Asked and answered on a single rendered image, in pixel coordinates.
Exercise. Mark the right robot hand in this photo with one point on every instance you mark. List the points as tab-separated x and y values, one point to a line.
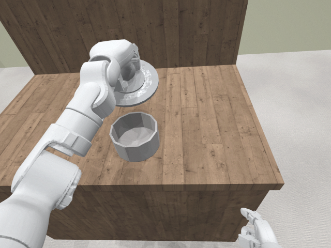
261	234

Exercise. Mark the left robot forearm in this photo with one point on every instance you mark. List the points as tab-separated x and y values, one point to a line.
93	101

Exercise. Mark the left robot hand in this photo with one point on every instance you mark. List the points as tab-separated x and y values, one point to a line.
123	51

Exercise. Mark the table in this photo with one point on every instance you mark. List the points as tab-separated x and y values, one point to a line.
213	157

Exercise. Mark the knob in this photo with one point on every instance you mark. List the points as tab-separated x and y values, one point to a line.
128	71

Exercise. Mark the robot left upper arm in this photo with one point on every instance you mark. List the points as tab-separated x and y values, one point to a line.
24	216

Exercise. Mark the pot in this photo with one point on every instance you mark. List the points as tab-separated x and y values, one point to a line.
135	136

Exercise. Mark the lid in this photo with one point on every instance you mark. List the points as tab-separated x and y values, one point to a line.
140	88

